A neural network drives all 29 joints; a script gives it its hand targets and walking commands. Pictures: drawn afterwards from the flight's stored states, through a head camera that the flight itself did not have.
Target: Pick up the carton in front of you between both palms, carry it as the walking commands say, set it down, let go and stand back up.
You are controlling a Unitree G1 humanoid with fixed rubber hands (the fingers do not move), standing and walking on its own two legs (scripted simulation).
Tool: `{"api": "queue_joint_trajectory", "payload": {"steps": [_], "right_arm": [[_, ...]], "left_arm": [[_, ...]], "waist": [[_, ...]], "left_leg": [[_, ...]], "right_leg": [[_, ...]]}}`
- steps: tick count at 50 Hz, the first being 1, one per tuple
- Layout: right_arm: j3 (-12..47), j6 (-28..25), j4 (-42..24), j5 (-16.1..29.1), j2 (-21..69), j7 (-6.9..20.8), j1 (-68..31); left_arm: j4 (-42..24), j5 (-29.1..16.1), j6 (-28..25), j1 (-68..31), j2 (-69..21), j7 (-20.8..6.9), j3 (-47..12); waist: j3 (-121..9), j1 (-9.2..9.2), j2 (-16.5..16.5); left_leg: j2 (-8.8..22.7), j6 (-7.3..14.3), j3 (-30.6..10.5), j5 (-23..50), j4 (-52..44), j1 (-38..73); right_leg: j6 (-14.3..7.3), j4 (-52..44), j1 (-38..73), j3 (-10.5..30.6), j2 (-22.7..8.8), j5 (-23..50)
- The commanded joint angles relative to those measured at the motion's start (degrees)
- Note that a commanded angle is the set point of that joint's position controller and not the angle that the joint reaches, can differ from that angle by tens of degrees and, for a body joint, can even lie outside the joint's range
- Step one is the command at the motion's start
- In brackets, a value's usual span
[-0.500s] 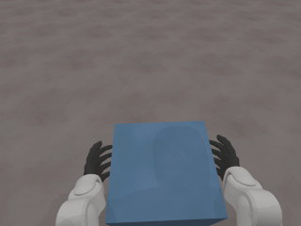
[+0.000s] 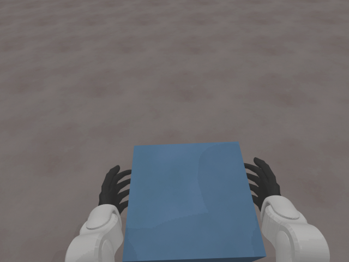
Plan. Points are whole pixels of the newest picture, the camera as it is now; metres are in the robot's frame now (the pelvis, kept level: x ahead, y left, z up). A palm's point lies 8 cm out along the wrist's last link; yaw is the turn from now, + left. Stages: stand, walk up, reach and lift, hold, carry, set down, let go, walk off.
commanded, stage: carry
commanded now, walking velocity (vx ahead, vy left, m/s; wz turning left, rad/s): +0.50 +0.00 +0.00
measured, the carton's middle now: (188, 212) +0.23 +0.00 +0.01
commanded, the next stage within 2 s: none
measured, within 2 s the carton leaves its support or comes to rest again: neither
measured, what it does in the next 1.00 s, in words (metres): walks ahead: left foot, then right foot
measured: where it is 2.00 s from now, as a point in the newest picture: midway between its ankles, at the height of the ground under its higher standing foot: (188, 261)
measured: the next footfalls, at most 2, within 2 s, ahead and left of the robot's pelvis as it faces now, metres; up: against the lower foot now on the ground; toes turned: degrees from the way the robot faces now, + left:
left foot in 0.10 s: +0.27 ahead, +0.12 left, +0.00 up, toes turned +10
right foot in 0.50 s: +0.40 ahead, -0.10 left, +0.00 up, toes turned +18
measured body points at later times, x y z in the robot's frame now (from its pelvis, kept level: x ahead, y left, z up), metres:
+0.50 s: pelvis +0.29 +0.02 -0.01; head +0.29 +0.02 +0.44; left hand +0.54 +0.16 +0.08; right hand +0.53 -0.14 +0.09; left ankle +0.22 +0.12 -0.75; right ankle +0.37 -0.09 -0.74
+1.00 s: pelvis +0.37 +0.01 -0.01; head +0.37 +0.02 +0.44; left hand +0.60 +0.17 +0.07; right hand +0.61 -0.13 +0.07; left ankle +0.23 +0.12 -0.74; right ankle +0.37 -0.09 -0.74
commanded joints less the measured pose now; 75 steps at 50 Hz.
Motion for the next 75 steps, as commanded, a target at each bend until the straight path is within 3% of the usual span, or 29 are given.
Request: {"api": "queue_joint_trajectory", "payload": {"steps": [1, 3, 5, 6, 7, 8, 10, 11, 13, 17, 20, 22, 24, 25, 26, 27, 28, 31, 35, 38, 40, 45, 47, 52, 54, 57, 59, 65, 75], "right_arm": [[31.8, 0.0, -5.4, 9.6, 34.5, 0.0, -17.2], [30.9, 0.8, -5.8, 10.0, 32.6, -0.4, -17.1], [29.5, 1.4, -4.8, 10.2, 31.3, -0.7, -15.9], [28.7, 1.6, -4.5, 10.2, 30.8, -0.8, -15.3], [28.0, 1.6, -4.3, 10.0, 30.0, -0.8, -15.7], [28.4, 1.7, -3.8, 10.7, 31.9, -0.4, -15.2], [29.7, 1.1, -4.8, 12.0, 36.7, 1.0, -17.6], [30.7, 0.4, -5.5, 12.4, 39.0, 1.7, -19.4], [32.2, -0.5, -6.2, 12.9, 42.0, 2.9, -21.3], [32.5, -1.2, -6.5, 13.4, 40.6, 3.9, -19.1], [31.3, -0.8, -6.3, 12.5, 37.9, 3.2, -16.5], [30.7, -0.1, -6.0, 11.6, 36.2, 2.5, -16.0], [30.0, 0.8, -5.1, 10.5, 34.3, 1.7, -16.7], [29.6, 1.3, -4.3, 9.8, 33.3, 1.3, -16.8], [29.4, 1.9, -3.6, 9.2, 32.3, 0.8, -16.8], [30.1, 2.6, -4.0, 9.3, 31.7, 0.6, -16.9], [30.5, 3.0, -4.3, 9.7, 32.0, 0.6, -17.7], [32.1, 2.5, -4.1, 11.1, 36.2, 1.0, -20.5], [32.0, 1.0, -4.8, 11.4, 38.6, 1.3, -20.9], [31.4, 0.4, -4.8, 11.1, 39.1, 1.3, -19.6], [31.1, 0.4, -4.5, 10.6, 38.4, 1.3, -18.9], [30.3, 0.8, -3.9, 10.1, 36.4, 1.3, -17.8], [30.1, 1.0, -4.0, 10.2, 36.2, 1.3, -18.4], [30.6, 1.3, -4.4, 10.8, 36.4, 1.6, -19.6], [30.8, 1.6, -4.1, 10.9, 36.2, 1.6, -20.1], [30.5, 2.0, -3.1, 10.8, 35.3, 1.5, -19.6], [30.3, 2.0, -3.1, 10.8, 35.5, 1.5, -19.8], [30.3, 1.7, -3.9, 10.7, 36.9, 1.6, -21.6], [31.3, 1.3, 1.9, 9.1, 34.6, 5.1, -23.2]], "left_arm": [[-6.5, -9.2, 0.5, -16.7, -32.7, -1.2, -30.2], [-7.1, -8.9, 1.3, -17.2, -31.2, -0.4, -29.9], [-7.9, -9.1, 2.1, -18.2, -30.0, 0.3, -30.2], [-8.0, -9.0, 2.5, -18.6, -28.9, 0.6, -29.9], [-9.2, -9.4, 3.0, -18.7, -28.8, 0.7, -30.0], [-9.1, -10.1, 3.0, -18.6, -29.8, 0.4, -30.7], [-7.3, -10.3, 2.4, -19.7, -35.9, -0.5, -31.7], [-7.3, -10.0, 1.8, -20.8, -38.8, -1.1, -32.2], [-6.9, -9.5, 0.8, -21.7, -42.6, -1.7, -32.9], [-6.0, -8.2, -0.3, -18.4, -42.9, -1.3, -32.8], [-7.8, -8.6, 0.4, -18.4, -40.0, -0.9, -33.2], [-7.8, -9.0, 1.2, -18.3, -37.8, -0.8, -32.9], [-6.6, -8.9, 2.2, -18.0, -35.5, -0.8, -31.9], [-6.1, -8.9, 2.7, -18.0, -34.0, -0.7, -31.1], [-5.5, -8.9, 3.2, -18.3, -32.3, -0.7, -30.3], [-4.2, -8.8, 3.3, -18.1, -32.3, -0.6, -29.9], [-2.6, -8.5, 3.3, -16.2, -33.2, -0.7, -29.2], [-2.4, -8.9, 2.5, -18.2, -37.0, -1.3, -29.2], [-5.1, -10.0, 1.5, -20.5, -39.1, -1.6, -30.5], [-6.4, -10.3, 1.1, -20.9, -39.5, -1.7, -31.7], [-6.2, -10.1, 1.2, -20.4, -39.0, -1.7, -32.0], [-6.2, -9.5, 1.8, -19.6, -37.3, -1.3, -31.8], [-6.3, -9.3, 2.1, -20.3, -37.2, -1.2, -31.8], [-5.6, -9.3, 2.4, -20.5, -37.6, -1.2, -31.6], [-4.9, -9.0, 2.5, -20.6, -37.6, -1.1, -31.1], [-3.6, -8.3, 2.8, -19.7, -36.7, -0.8, -30.0], [-3.7, -8.3, 2.8, -20.5, -36.9, -0.7, -30.0], [-5.0, -9.3, 2.8, -23.1, -37.9, -1.2, -31.1], [1.2, -7.3, 2.0, -23.3, -34.7, -4.6, -30.8]], "waist": [[0.1, 0.17, -9.7], [0.0, -0.08, -9.9], [-4.6, -1.76, -6.2], [-8.1, -2.94, -1.0], [-13.3, -2.50, 14.4], [-12.7, -1.72, 18.5], [-14.1, -1.98, 7.9], [-13.4, -1.61, 3.8], [-13.0, -0.85, 5.4], [-12.2, -0.69, 8.2], [-11.4, -1.40, 11.1], [-10.4, -1.41, 9.7], [-8.3, -0.81, 5.8], [-8.1, -1.03, 3.9], [-8.1, -1.49, -1.5], [-10.4, -1.21, -6.7], [-10.8, -1.07, -9.5], [-12.6, -0.98, -7.5], [-16.4, -0.46, -2.8], [-16.5, -0.59, -3.4], [-14.6, -0.65, -3.7], [-12.0, -0.59, 3.0], [-10.8, -0.73, 4.2], [-11.5, -0.88, -0.6], [-10.4, -0.85, -1.2], [-9.6, -0.66, 1.5], [-8.7, -0.66, 2.6], [-6.9, -0.95, 0.7], [-4.5, -0.93, 0.1]], "left_leg": [[-1.3, 0.9, 3.0, 2.9, -4.8, 0.7], [-2.0, 2.0, 4.7, 1.4, -5.9, 5.7], [-6.4, 2.6, 8.9, -4.1, -8.4, 22.3], [-1.9, 3.0, 1.8, -8.0, -10.3, 32.8], [13.3, 10.9, -25.6, -12.0, -16.8, 43.5], [19.4, 14.7, -35.7, 5.4, -22.7, 45.2], [17.1, 13.4, -21.1, 33.0, -16.6, 41.9], [15.5, 10.7, -15.9, 33.1, -17.0, 38.6], [12.1, 6.7, -8.3, 28.7, -19.0, 33.5], [9.2, 6.7, -0.3, 33.0, -18.7, 31.9], [8.6, 6.1, 1.7, 32.0, -17.4, 32.5], [7.6, 5.1, 2.7, 25.1, -15.5, 30.9], [5.5, 2.1, 3.5, 15.2, -11.9, 27.1], [5.0, 0.5, 3.3, 8.8, -10.1, 23.3], [2.9, -0.9, 2.7, 0.4, -7.0, 18.2], [1.6, -1.7, -0.5, -6.6, -7.1, 16.9], [1.2, -1.9, -0.8, -10.8, -7.2, 17.6], [0.9, -2.0, -1.7, -5.6, -11.7, 21.6], [1.2, -2.1, -1.2, 12.4, -7.9, 26.4], [0.0, -2.2, -0.7, 8.1, -8.9, 25.0], [-0.6, -2.2, -0.4, 8.4, -12.2, 24.9], [3.0, -1.5, -0.1, 32.2, -8.5, 33.8], [3.8, -1.0, 0.2, 35.2, -7.0, 32.7], [1.5, -1.9, -0.1, 14.2, -8.4, 24.8], [1.8, -1.5, -0.9, 13.0, -11.4, 26.2], [4.5, -0.7, -0.9, 24.8, -9.5, 30.7], [5.2, -0.3, -0.7, 25.6, -9.1, 29.8], [3.5, 0.4, -0.2, 6.8, -10.0, 24.3], [3.1, 0.7, -1.7, -3.9, -12.6, 20.8]], "right_leg": [[-5.1, -3.2, 2.8, 4.4, -12.2, 19.3], [-4.1, 0.7, 3.0, 3.2, -12.4, 23.5], [-2.0, 16.3, -1.6, -1.6, -8.7, 31.4], [-0.2, 29.4, -9.4, -1.6, -6.9, 25.2], [2.8, 48.1, -24.8, -0.2, -0.6, 12.0], [2.6, 58.9, -33.9, 5.7, 3.5, -11.9], [0.0, 63.6, -34.7, 11.7, -2.0, -11.2], [-0.3, 58.3, -33.4, 12.3, -3.7, -8.1], [-0.1, 46.5, -27.9, 10.2, -3.7, -4.3], [1.1, 28.4, -23.3, 5.6, -0.9, -0.1], [1.4, 21.1, -22.3, 3.5, 0.2, 6.9], [1.5, 16.3, -18.8, 2.1, 0.1, 12.8], [2.1, 7.6, -11.8, 1.8, -1.2, 22.5], [2.0, 7.9, -6.7, 4.2, -4.7, 28.0], [0.2, 11.3, -1.8, 8.8, -10.5, 45.4], [-3.7, 13.6, 1.6, 12.2, -13.1, 51.9], [-4.8, 12.9, 1.2, 13.4, -13.5, 52.0], [-4.1, 14.6, 0.5, 10.5, -10.6, 54.7], [-3.6, 18.4, 0.7, 8.3, -8.5, 56.5], [-4.3, 19.0, 2.2, 8.3, -8.2, 60.2], [-4.1, 19.6, 1.6, 8.0, -7.5, 58.8], [-1.6, 19.7, -9.9, 4.0, -3.9, 37.2], [-0.7, 17.8, -9.8, 2.8, -2.8, 31.8], [-2.9, 18.8, -1.9, 6.3, -6.7, 50.0], [-2.9, 19.3, -4.0, 6.8, -6.7, 44.7], [-1.7, 19.7, -10.3, 5.5, -5.5, 30.7], [-1.5, 20.2, -11.4, 5.2, -5.3, 25.6], [-1.4, 18.7, -9.9, 6.4, -6.4, 25.4], [-1.4, 15.7, -11.0, 7.6, -6.8, 18.6]]}}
